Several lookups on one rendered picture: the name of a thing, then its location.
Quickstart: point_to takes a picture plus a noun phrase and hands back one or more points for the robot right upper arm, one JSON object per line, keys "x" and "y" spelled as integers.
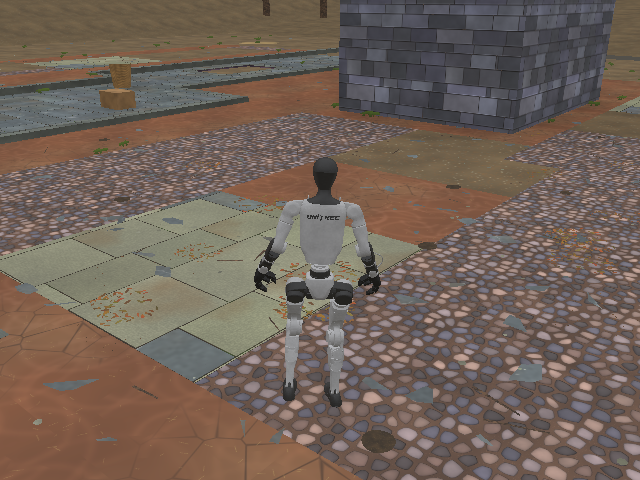
{"x": 354, "y": 212}

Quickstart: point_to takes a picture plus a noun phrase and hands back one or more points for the robot left thigh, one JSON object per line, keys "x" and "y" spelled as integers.
{"x": 295, "y": 293}

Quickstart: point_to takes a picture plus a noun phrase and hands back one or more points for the right robot forearm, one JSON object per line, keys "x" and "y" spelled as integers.
{"x": 370, "y": 264}

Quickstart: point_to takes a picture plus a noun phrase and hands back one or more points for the robot left upper arm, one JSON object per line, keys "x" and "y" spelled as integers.
{"x": 291, "y": 209}

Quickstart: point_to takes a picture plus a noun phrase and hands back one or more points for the robot left hand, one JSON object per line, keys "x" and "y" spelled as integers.
{"x": 265, "y": 277}

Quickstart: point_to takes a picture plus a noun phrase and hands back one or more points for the robot right shin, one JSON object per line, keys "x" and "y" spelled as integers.
{"x": 335, "y": 363}

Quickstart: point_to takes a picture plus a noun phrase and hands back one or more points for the robot right hand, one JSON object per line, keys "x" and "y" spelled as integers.
{"x": 366, "y": 280}

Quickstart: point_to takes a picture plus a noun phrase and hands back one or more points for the left robot forearm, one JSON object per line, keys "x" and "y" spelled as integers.
{"x": 268, "y": 259}

